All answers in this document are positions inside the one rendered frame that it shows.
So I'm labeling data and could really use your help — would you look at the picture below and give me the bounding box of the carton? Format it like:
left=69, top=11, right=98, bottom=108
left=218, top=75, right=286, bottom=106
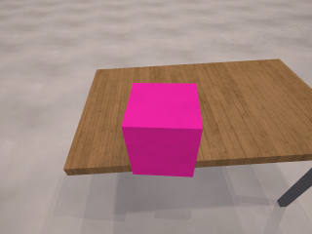
left=121, top=83, right=203, bottom=177

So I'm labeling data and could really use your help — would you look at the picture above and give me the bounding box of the table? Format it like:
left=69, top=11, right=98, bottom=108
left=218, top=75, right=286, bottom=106
left=63, top=58, right=312, bottom=208

